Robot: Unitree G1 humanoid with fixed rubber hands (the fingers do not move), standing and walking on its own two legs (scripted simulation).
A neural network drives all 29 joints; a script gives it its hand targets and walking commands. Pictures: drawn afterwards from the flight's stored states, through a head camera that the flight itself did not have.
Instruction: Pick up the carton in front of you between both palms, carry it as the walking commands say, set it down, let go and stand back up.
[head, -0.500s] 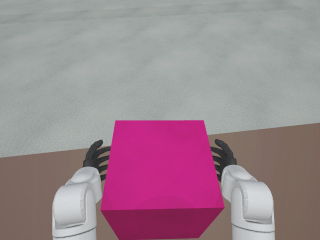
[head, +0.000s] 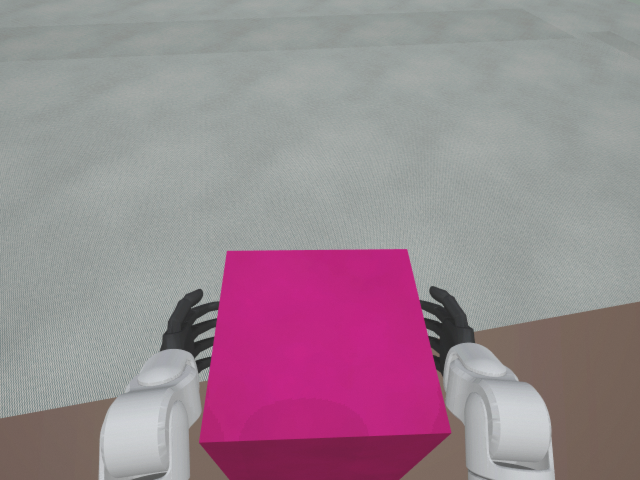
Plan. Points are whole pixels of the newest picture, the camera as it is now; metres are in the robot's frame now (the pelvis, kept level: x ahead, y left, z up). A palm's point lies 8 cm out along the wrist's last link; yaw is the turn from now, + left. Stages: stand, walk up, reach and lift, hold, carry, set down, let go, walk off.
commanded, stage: carry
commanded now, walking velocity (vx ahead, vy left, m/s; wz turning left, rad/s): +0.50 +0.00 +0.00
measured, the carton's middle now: (318, 375) +0.27 +0.00 +0.01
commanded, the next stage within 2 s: none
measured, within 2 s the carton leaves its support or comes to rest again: neither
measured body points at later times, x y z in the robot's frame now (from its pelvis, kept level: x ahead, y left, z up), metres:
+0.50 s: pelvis +0.32 -0.01 -0.01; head +0.35 -0.02 +0.44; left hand +0.68 +0.15 +0.10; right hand +0.69 -0.15 +0.10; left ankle +0.48 +0.11 -0.71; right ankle +0.21 -0.09 -0.74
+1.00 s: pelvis +0.66 +0.01 -0.03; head +0.74 +0.01 +0.42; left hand +1.04 +0.15 +0.08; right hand +1.03 -0.15 +0.08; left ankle +0.52 +0.08 -0.74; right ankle +0.81 -0.09 -0.74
